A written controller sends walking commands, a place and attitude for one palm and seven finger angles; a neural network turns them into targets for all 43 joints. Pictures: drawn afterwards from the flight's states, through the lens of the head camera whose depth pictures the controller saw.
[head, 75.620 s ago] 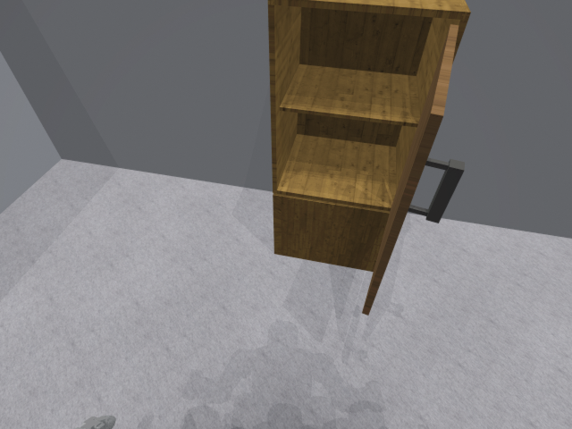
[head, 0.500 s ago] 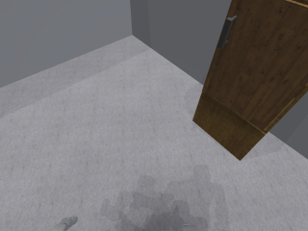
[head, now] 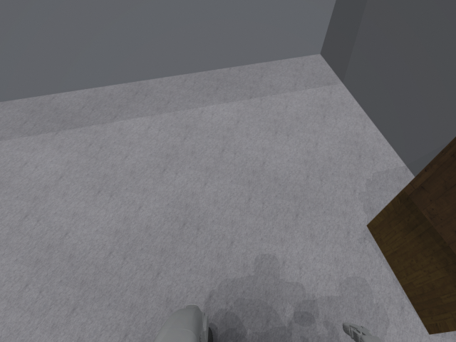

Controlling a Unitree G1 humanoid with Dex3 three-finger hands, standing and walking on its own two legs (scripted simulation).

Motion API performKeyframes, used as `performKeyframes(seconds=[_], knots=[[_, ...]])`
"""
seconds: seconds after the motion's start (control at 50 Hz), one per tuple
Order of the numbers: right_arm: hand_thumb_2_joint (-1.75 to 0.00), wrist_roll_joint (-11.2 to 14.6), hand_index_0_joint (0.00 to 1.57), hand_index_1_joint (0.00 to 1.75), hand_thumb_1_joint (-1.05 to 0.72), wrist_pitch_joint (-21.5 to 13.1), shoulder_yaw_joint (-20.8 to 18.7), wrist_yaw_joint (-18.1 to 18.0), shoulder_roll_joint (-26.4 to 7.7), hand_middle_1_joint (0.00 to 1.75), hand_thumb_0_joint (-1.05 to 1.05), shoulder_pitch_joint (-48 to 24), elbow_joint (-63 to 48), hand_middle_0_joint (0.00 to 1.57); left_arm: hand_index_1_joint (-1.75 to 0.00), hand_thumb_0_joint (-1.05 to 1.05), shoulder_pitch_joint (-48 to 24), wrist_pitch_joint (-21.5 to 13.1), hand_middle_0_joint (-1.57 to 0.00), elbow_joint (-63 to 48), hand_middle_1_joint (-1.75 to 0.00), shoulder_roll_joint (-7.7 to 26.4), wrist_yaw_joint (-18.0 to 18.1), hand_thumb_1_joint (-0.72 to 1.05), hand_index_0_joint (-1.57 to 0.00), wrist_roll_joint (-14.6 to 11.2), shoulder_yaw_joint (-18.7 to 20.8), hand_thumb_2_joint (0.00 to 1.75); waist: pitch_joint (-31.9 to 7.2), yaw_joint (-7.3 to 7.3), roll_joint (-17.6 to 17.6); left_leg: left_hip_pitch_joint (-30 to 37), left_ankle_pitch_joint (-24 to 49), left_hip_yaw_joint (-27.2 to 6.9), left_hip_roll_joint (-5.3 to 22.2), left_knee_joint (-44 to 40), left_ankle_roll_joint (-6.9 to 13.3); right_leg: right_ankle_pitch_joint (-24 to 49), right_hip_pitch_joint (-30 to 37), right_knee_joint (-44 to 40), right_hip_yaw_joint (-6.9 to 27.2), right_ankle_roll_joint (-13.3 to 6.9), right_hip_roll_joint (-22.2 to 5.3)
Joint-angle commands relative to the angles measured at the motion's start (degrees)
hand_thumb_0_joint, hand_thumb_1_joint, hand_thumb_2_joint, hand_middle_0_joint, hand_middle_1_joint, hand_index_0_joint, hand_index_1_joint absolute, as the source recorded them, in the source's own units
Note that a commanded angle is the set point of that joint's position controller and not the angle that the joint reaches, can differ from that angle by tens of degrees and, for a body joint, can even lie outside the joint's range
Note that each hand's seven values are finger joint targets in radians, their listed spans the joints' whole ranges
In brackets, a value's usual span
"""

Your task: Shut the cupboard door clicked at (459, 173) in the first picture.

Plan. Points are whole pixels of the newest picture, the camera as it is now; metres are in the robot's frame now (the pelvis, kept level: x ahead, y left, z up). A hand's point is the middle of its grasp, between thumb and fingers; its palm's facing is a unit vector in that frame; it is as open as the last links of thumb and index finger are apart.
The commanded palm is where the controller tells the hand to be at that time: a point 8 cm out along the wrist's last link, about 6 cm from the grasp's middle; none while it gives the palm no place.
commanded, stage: walk to a spot facing it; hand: left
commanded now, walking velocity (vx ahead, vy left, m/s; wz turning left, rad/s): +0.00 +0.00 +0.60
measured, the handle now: out of the picture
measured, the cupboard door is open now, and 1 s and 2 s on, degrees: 4 4 4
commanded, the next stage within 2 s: turn to face it in 0.14 s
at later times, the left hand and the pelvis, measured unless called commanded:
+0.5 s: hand (127, 330) +0.14 +0.22 -0.16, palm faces +0.08 -0.97 -0.22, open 7.4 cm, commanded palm none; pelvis +0.08 +0.01 +0.01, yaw +3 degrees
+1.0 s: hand (133, 301) +0.20 +0.22 -0.17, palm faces -0.15 -0.97 -0.20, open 7.4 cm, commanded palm none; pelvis +0.09 +0.03 +0.00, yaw -12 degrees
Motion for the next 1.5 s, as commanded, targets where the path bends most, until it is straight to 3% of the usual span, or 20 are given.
performKeyframes(seconds=[0.0, 0.02, 0.06, 0.1, 0.22, 0.48, 0.52, 0.56, 0.58, 0.66, 0.82, 0.86, 0.88, 0.98, 1.16, 1.18, 1.22, 1.28, 1.34, 1.48], knots=[[-0.9, 0.0, 0.2, 0.3, -0.9, -2.8, -0.2, -0.5, -3.6, 0.3, 0.0, 4.7, -4.4, 0.2, -0.3, 0.0, 0.8, -1.2, -0.2, -4.4, -0.3, 13.7, 0.8, 0.9, -0.2, -0.3, 4.1, 0.9, -9.8, -3.18, -9.4, 10.7, 2.2, 3.7, -3.7, -14.4, 2.2, 62.4, 5.2, 9.9, 4.8, -3.5, -14.1], [-0.9, -0.3, 0.2, 0.3, -0.9, -3.2, -0.9, -0.6, -6.0, 0.3, 0.0, 9.9, -3.4, 0.2, -0.3, 0.0, 0.0, -1.1, -0.2, -4.8, -0.3, 14.0, 0.7, 0.9, -0.2, -0.7, 4.2, 0.9, -13.2, -6.33, -6.0, 21.8, 10.7, 1.8, -2.4, -20.8, 2.9, 53.2, -0.6, 19.7, 3.7, -1.8, -13.5], [-0.9, 0.3, 0.2, 0.3, -0.9, -3.7, -3.2, -1.6, -16.7, 0.3, 0.0, 17.8, -2.3, 0.2, -0.3, 0.0, -0.9, -0.6, -0.2, -8.4, -0.3, 9.4, 0.1, 0.9, -0.2, -1.6, 2.6, 0.9, -22.8, -8.56, 15.2, 44.1, 62.3, -30.5, 23.9, -20.3, 17.0, -14.8, -29.3, 47.9, 9.6, 3.4, -0.7], [-0.9, 0.5, 0.2, 0.3, -0.9, -3.2, -2.3, -2.5, -13.8, 0.3, 0.0, 13.1, -3.3, 0.2, -0.3, 0.0, -4.7, 0.8, -0.2, -9.7, -0.3, 10.2, 0.9, 0.9, -0.2, -0.9, 3.2, 0.9, -16.0, -6.42, 4.8, 33.0, 41.7, -22.0, 20.9, -24.5, 16.5, -10.7, -29.8, 46.8, 15.3, 3.3, -2.7], [-0.9, 0.2, 0.2, 0.3, -0.9, -3.8, -1.1, -3.3, -9.7, 0.3, 0.0, 4.1, -5.1, 0.2, -0.3, 0.0, -4.0, 3.0, -0.2, -7.0, -0.3, 9.3, -0.4, 0.9, -0.2, -0.2, 4.0, 0.9, -8.7, -1.09, 4.9, 16.1, 16.5, -17.7, 11.6, -31.7, 9.2, 3.1, -26.3, 39.6, 16.9, 4.8, -1.9], [-0.9, 0.3, 0.2, 0.3, -0.9, -3.9, -0.6, -4.5, -6.0, 0.3, 0.0, 9.8, 2.3, 0.2, -0.3, 0.0, -7.1, 3.1, -0.2, -4.0, -0.3, 7.2, -1.0, 0.9, -0.2, -0.3, 1.9, 0.9, -6.5, -0.53, 6.2, 17.7, 17.8, -8.7, 12.9, -26.1, 8.1, 10.2, -11.5, 4.2, 14.6, 2.1, 4.2], [-0.9, 0.8, 0.2, 0.3, -0.9, -3.6, -0.9, -4.3, -5.1, 0.3, 0.0, 9.7, 1.8, 0.2, -0.3, 0.0, -4.6, 2.5, -0.2, -3.5, -0.3, 9.9, -0.9, 0.9, -0.2, -0.2, 2.7, 0.9, -6.0, 0.26, 0.3, 13.9, 9.3, -5.0, 8.9, -19.2, 3.9, 20.6, -7.4, -2.9, 22.6, -0.3, 0.2], [-0.9, 0.9, 0.2, 0.3, -0.9, -3.0, -0.4, -3.8, -1.5, 0.3, 0.0, 10.4, 0.3, 0.2, -0.3, 0.0, -4.7, 2.0, -0.2, -3.6, -0.3, 15.3, -0.5, 0.9, -0.2, 0.0, 3.5, 0.9, -4.7, -0.42, -12.5, 6.2, -13.0, 1.6, -0.2, -4.2, -0.4, 30.7, -7.6, -9.2, 38.6, -9.7, -15.0], [-0.9, 0.8, 0.2, 0.3, -0.9, -2.5, -0.3, -4.0, -1.4, 0.3, 0.0, 9.2, -0.1, 0.2, -0.3, 0.0, -4.5, 2.2, -0.2, -3.9, -0.3, 15.2, -0.2, 0.9, -0.2, -0.1, 3.6, 0.9, -6.5, 0.54, -10.4, 5.1, -16.0, -2.0, 0.1, 3.2, -0.3, 30.3, -6.7, -9.4, 39.4, -13.2, -15.4], [-0.9, 1.2, 0.2, 0.3, -0.9, -2.7, -0.7, -4.1, -2.5, 0.3, 0.0, 8.4, 0.2, 0.2, -0.3, 0.0, -8.1, 2.3, -0.2, -4.6, -0.3, 12.3, 0.7, 0.9, -0.2, -0.4, 4.3, 0.9, -10.4, -0.74, -7.1, 0.6, -9.7, -5.7, 1.9, 10.4, -1.5, 35.9, -1.3, -5.8, 34.2, -12.2, -9.5], [-0.9, 1.2, 0.2, 0.3, -0.9, -3.8, -0.8, -4.8, -2.5, 0.3, 0.0, 15.2, 0.7, 0.2, -0.3, 0.0, -13.0, 3.5, -0.2, -6.2, -0.3, 12.1, -0.4, 0.9, -0.2, -0.8, 5.2, 0.9, -11.0, -4.0, -5.9, 23.8, 4.3, -3.8, 1.0, -25.0, -1.9, 22.0, -16.5, 1.0, 32.9, -5.3, -1.7], [-0.9, 0.2, 0.2, 0.3, -0.9, -4.4, -2.5, -5.2, -11.1, 0.3, 0.0, 15.9, -0.2, 0.2, -0.3, 0.0, -12.1, 3.7, -0.2, -8.1, -0.3, 7.3, -1.3, 0.9, -0.2, -1.4, 4.0, 0.9, -10.8, -3.86, 19.7, 29.3, 9.7, -23.9, 22.5, -34.4, 5.8, -9.1, -29.9, 21.3, 19.5, 0.8, 9.0], [-0.9, -0.4, 0.2, 0.3, -0.9, -4.1, -2.2, -5.4, -11.4, 0.3, 0.0, 15.5, -0.9, 0.2, -0.3, 0.0, -14.7, 4.0, -0.2, -8.6, -0.3, 9.2, -1.4, 0.9, -0.2, -0.9, 4.3, 0.9, -7.9, -4.78, 14.5, 23.1, 12.1, -24.1, 25.4, -33.8, 9.6, -10.9, -28.6, 30.2, 20.1, 1.1, 6.7], [-0.9, -0.7, 0.2, 0.3, -0.9, -4.1, -1.3, -5.4, -8.3, 0.3, 0.0, 7.7, -2.9, 0.2, -0.3, 0.0, -14.0, 4.8, -0.2, -7.5, -0.3, 8.5, -3.3, 0.9, -0.2, -0.6, 4.5, 0.9, -3.8, -1.15, 8.7, 21.6, 23.1, -7.9, 17.9, -30.0, 8.3, -3.3, -28.3, 34.0, 16.6, 2.8, 4.1], [-0.9, 0.1, 0.2, 0.3, -0.9, -3.7, -2.8, -4.0, -10.9, 0.3, 0.0, 9.0, -2.3, 0.2, -0.3, 0.0, -12.0, 3.3, -0.2, -9.1, -0.3, 9.5, -3.3, 0.9, -0.2, -0.6, 3.9, 0.9, -9.5, -0.81, 10.6, 23.5, 27.3, 0.9, 17.8, -17.6, 4.1, 9.7, -11.3, 4.0, 11.0, 0.5, 5.5], [-0.9, 0.4, 0.2, 0.3, -0.9, -3.6, -2.7, -3.8, -10.1, 0.3, 0.0, 8.1, -2.8, 0.2, -0.3, 0.0, -8.1, 2.9, -0.2, -7.9, -0.3, 11.7, -3.1, 0.9, -0.2, -0.4, 4.6, 0.9, -10.8, 1.32, 5.5, 18.2, 20.5, 3.1, 15.4, -10.9, 1.6, 16.9, -3.6, -2.3, 13.5, -0.5, 3.6], [-0.9, 0.8, 0.2, 0.3, -0.9, -2.7, -1.2, -3.6, -5.2, 0.3, 0.0, 4.2, -6.9, 0.2, -0.3, 0.0, -2.9, 2.2, -0.2, -6.4, -0.3, 20.9, -1.6, 0.9, -0.2, -0.5, 6.0, 0.9, -10.5, 4.05, -16.8, -2.5, -20.8, 1.6, 2.9, 13.4, -3.2, 43.5, 2.7, -7.1, 41.4, -11.6, -17.1], [-0.9, 0.7, 0.2, 0.3, -0.9, -2.0, -1.2, -3.8, -5.9, 0.3, 0.0, 3.5, -6.2, 0.2, -0.3, 0.0, -11.1, 2.8, -0.2, -8.9, -0.3, 17.2, -0.3, 0.9, -0.2, -0.3, 5.5, 0.9, -6.8, 0.68, -12.7, -6.2, -11.1, -6.2, 5.7, 19.8, -2.9, 23.3, -3.5, -8.9, 37.6, -12.5, -11.9], [-0.9, 0.5, 0.2, 0.3, -0.9, -2.1, -1.0, -3.3, -5.5, 0.3, 0.0, 5.6, -5.0, 0.2, -0.3, 0.0, -13.8, 2.2, -0.2, -10.2, -0.3, 15.0, -0.5, 0.9, -0.2, -0.4, 4.6, 0.9, -9.2, -1.54, -8.5, -0.7, -5.9, -4.9, 4.6, 14.4, -4.0, 32.1, -5.5, -5.6, 29.9, -10.2, -7.6], [-0.9, 1.1, 0.2, 0.3, -0.9, -2.8, -0.8, -3.6, -4.3, 0.3, 0.0, 6.6, -5.7, 0.2, -0.3, 0.0, -13.0, 2.8, -0.2, -9.7, -0.3, 16.9, -1.1, 0.9, -0.2, 0.0, 5.3, 0.9, -10.0, -0.95, -8.9, 8.3, -6.1, -3.3, 1.1, -6.1, -3.6, 28.6, -9.0, -3.4, 35.1, -10.2, -6.3]])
